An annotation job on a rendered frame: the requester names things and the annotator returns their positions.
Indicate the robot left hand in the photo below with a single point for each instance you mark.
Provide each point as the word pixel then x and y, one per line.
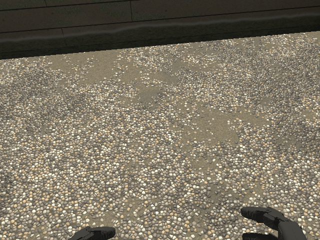
pixel 95 233

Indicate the robot right hand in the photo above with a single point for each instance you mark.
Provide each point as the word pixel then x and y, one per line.
pixel 274 219

